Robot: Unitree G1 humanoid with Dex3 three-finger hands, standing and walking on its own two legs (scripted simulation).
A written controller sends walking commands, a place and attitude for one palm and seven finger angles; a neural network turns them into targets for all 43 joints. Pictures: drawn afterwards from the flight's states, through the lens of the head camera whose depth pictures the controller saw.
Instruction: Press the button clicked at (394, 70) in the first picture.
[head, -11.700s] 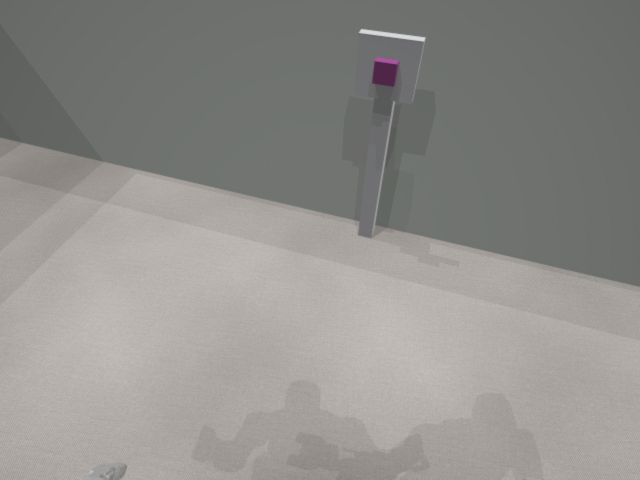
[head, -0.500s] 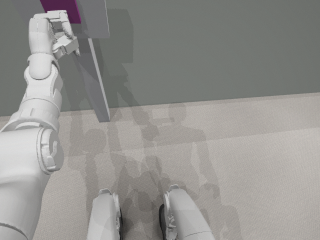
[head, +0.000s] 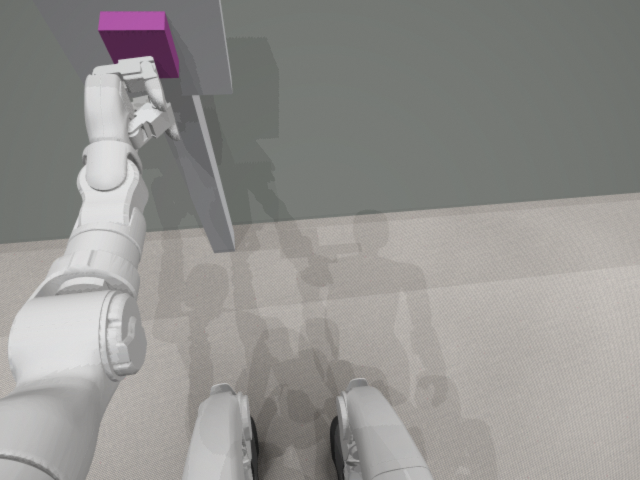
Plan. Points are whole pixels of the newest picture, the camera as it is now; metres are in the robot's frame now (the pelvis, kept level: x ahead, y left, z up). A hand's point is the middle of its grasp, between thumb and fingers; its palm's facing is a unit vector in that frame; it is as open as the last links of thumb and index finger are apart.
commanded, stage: pull the fist back off the button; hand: left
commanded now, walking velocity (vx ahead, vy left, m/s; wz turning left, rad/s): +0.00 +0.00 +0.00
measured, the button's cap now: (142, 44) +0.60 +0.15 +0.10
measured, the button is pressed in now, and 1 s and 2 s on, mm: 0 0 0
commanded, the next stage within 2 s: draw the hand back to the body in 0.64 s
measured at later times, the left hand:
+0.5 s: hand (168, 168) +0.46 +0.13 +0.06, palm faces +0.05 -1.00 -0.03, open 3.1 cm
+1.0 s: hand (135, 199) +0.39 +0.14 +0.11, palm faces +0.04 -1.00 -0.04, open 3.1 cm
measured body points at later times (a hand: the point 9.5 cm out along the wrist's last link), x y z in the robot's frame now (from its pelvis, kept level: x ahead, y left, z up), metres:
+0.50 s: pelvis +0.04 -0.02 +0.03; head +0.16 -0.01 +0.46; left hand +0.45 +0.18 +0.06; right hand +0.13 -0.27 -0.10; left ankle +0.06 +0.11 -0.61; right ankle +0.03 -0.13 -0.61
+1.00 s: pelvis +0.03 -0.02 +0.05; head +0.10 -0.03 +0.50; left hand +0.39 +0.20 +0.12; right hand +0.13 -0.26 -0.07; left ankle +0.06 +0.11 -0.61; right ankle +0.03 -0.13 -0.61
